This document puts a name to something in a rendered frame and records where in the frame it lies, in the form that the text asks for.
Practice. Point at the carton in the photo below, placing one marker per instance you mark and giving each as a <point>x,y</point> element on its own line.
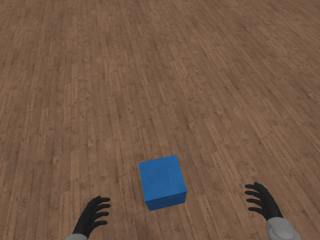
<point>162,182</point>

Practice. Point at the robot right hand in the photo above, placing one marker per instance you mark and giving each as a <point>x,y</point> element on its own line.
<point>269,207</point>

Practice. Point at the right robot forearm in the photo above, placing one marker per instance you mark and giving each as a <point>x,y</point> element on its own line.
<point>279,228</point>

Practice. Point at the robot left hand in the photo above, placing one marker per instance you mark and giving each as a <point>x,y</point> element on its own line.
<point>86,224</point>

